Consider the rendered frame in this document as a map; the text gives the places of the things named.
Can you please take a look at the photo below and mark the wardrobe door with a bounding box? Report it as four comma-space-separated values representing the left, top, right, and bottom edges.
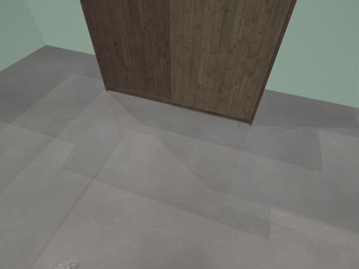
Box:
87, 0, 171, 99
169, 0, 292, 120

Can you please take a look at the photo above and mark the handle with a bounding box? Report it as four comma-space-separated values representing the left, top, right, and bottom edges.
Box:
270, 0, 282, 27

